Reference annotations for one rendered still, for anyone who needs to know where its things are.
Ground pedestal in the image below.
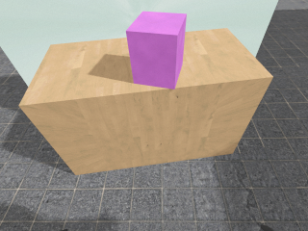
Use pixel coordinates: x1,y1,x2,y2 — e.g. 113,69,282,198
18,28,273,175

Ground carton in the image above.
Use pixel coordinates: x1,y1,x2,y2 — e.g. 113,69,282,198
125,11,187,90

